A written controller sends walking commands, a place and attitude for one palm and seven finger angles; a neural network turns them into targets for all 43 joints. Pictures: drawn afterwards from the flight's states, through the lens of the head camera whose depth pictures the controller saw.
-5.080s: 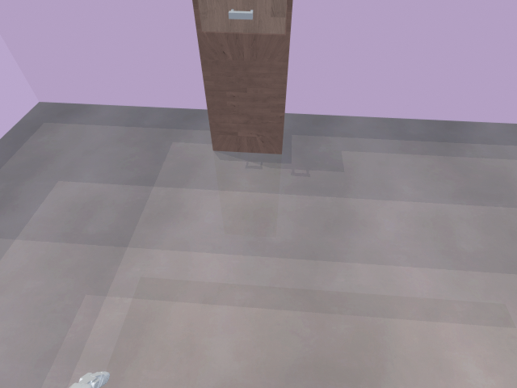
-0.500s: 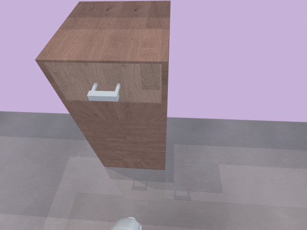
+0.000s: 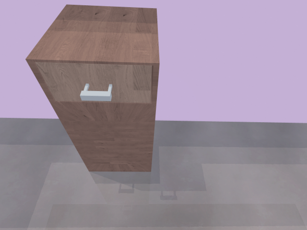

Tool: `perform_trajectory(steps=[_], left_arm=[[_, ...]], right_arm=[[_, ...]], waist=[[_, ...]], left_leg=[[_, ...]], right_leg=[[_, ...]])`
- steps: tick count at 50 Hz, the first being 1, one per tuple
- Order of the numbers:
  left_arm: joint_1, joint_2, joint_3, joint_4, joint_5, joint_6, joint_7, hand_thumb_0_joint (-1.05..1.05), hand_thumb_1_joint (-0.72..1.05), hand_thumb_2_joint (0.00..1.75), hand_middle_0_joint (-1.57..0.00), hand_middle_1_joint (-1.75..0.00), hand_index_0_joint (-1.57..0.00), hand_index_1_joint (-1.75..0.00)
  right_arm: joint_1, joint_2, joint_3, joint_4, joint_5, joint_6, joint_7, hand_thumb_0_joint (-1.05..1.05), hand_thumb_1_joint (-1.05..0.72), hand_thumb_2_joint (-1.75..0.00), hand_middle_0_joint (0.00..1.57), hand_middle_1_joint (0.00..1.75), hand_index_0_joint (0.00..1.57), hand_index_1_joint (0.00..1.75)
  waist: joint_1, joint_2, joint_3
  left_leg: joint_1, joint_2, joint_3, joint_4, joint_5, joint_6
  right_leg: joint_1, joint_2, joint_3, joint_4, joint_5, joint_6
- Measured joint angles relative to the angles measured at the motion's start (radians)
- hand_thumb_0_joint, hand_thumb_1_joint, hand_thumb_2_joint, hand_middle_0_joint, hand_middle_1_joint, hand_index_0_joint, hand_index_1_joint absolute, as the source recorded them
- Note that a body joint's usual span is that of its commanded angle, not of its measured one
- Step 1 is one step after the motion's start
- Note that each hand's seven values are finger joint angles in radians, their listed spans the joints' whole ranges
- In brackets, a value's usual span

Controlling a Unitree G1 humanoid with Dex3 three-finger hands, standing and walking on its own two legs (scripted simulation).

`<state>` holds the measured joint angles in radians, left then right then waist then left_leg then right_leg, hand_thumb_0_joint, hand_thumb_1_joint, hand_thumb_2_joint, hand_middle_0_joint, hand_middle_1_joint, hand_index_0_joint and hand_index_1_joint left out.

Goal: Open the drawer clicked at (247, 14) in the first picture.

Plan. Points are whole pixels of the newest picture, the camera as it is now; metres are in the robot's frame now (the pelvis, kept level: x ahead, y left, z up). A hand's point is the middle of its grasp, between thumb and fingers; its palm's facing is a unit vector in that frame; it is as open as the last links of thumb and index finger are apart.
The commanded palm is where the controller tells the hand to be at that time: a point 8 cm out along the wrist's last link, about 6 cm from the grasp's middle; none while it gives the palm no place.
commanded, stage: come to a stop and stand still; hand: left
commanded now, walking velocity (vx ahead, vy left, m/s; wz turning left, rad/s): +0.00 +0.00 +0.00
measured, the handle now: (97, 91) +0.55 +0.22 +0.01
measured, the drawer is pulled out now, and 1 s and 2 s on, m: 0.00 0.00 0.00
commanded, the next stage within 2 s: look again from close up in 1.44 s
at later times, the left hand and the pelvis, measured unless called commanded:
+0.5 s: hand out of the picture -0.02 +0.09 -0.18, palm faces +0.09 -0.97 -0.21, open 7.2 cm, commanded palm none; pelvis -0.01 -0.08 -0.01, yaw +2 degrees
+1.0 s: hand out of the picture -0.01 +0.10 -0.18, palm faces +0.07 -0.98 -0.19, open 7.4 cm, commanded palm none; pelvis +0.02 -0.06 +0.00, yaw +1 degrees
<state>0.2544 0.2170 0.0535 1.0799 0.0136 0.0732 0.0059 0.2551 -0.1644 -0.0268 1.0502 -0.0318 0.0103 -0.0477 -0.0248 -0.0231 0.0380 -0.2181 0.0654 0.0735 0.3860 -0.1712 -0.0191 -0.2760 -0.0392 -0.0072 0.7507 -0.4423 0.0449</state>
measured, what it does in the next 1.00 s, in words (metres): steps on the spot: right foot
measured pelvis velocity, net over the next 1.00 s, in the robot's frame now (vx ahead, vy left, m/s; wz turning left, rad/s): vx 0.02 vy -0.06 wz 0.02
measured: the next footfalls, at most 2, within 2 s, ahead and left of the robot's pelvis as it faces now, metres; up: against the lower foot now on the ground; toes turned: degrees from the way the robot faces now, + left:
right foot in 0.08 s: +0.00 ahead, -0.14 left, +0.00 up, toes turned -2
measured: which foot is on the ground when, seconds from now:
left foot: down 0.00-1.00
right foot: up 0.00-0.06, down 0.08-1.00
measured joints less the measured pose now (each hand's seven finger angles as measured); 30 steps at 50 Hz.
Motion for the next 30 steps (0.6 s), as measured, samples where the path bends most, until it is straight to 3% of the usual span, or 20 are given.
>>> perform_trajectory(steps=[3,4,6,9,14,16,18,20,30], left_arm=[[-0.023,-0.015,-0.01,-0.006,-0.004,-0.023,0.002,0.0,0.91,0.9,-0.2,-0.3,-0.19,-0.3],[-0.03,-0.022,-0.013,-0.005,-0.003,-0.034,0.005,0.0,0.91,0.9,-0.2,-0.3,-0.19,-0.3],[-0.042,-0.054,-0.025,0.005,-0.002,-0.046,0.01,0.0,0.91,0.9,-0.2,-0.3,-0.19,-0.3],[-0.032,-0.072,-0.03,0.005,0.001,-0.059,0.025,0.0,0.93,0.9,-0.2,-0.3,-0.2,-0.3],[-0.029,-0.075,-0.036,0.011,-0.008,-0.068,0.033,0.0,0.94,0.9,-0.2,-0.3,-0.2,-0.3],[-0.026,-0.081,-0.039,0.016,-0.011,-0.069,0.034,0.0,0.94,0.9,-0.2,-0.3,-0.2,-0.3],[-0.024,-0.076,-0.036,0.025,-0.013,-0.065,0.038,0.0,0.95,0.9,-0.21,-0.3,-0.2,-0.3],[-0.014,-0.073,-0.035,0.03,-0.014,-0.064,0.039,0.0,0.95,0.9,-0.2,-0.3,-0.2,-0.3],[0.059,-0.119,-0.047,0.07,-0.013,-0.065,0.034,0.0,0.92,0.9,-0.2,-0.3,-0.2,-0.3]], right_arm=[[0.026,-0.011,-0.008,0.027,0.005,0.006,0.007,0.0,-0.9,-0.9,0.2,0.3,0.2,0.3],[0.035,-0.015,-0.01,0.038,0.009,0.008,0.008,0.0,-0.9,-0.9,0.2,0.3,0.2,0.3],[0.049,-0.033,-0.013,0.062,0.015,0.02,0.011,0.0,-0.9,-0.9,0.2,0.3,0.2,0.3],[0.073,-0.035,-0.008,0.084,0.008,0.037,0.016,0.0,-0.9,-0.9,0.2,0.3,0.2,0.3],[0.075,-0.014,0.003,0.095,0.011,0.024,0.012,0.01,-0.91,-0.9,0.2,0.3,0.2,0.3],[0.073,-0.008,0.007,0.099,0.011,0.018,0.009,0.0,-0.9,-0.9,0.2,0.3,0.2,0.3],[0.063,0.01,0.013,0.109,0.011,0.017,0.006,0.0,-0.91,-0.9,0.2,0.3,0.2,0.3],[0.055,0.024,0.02,0.112,0.011,0.014,0.005,0.0,-0.91,-0.9,0.2,0.3,0.2,0.3],[0.028,0.019,0.021,0.107,0.017,0.011,-0.003,0.0,-0.9,-0.9,0.2,0.3,0.2,0.3]], waist=[[-0.009,0.012,-0.002],[-0.009,0.018,-0.003],[-0.017,0.067,-0.005],[-0.014,0.083,-0.035],[-0.014,0.089,-0.033],[-0.014,0.103,-0.03],[-0.012,0.087,-0.02],[-0.002,0.069,-0.012],[0.026,0.059,0.005]], left_leg=[[-0.024,0.001,-0.002,0.037,-0.007,-0.024],[-0.035,0.003,-0.004,0.062,-0.015,-0.034],[-0.038,0.021,-0.032,0.096,-0.074,-0.028],[-0.045,0.016,-0.046,0.156,-0.164,-0.012],[-0.017,0.021,-0.053,0.154,-0.111,-0.005],[0.01,0.031,-0.058,0.107,-0.062,-0.004],[0.022,0.035,-0.066,0.085,-0.074,-0.042],[0.032,0.036,-0.063,0.066,-0.064,-0.054],[0.053,0.046,-0.059,0.025,-0.051,-0.053]], right_leg=[[0.077,-0.003,-0.019,-0.208,0.108,-0.011],[0.1,-0.001,-0.024,-0.259,0.125,-0.031],[0.116,0.025,-0.044,-0.264,0.126,-0.063],[0.136,0.037,-0.054,-0.294,0.14,-0.086],[0.151,0.07,-0.076,-0.309,0.149,-0.113],[0.147,0.092,-0.093,-0.298,0.14,-0.121],[0.147,0.094,-0.102,-0.29,0.133,-0.127],[0.152,0.096,-0.099,-0.303,0.14,-0.133],[0.181,0.109,-0.096,-0.364,0.164,-0.134]])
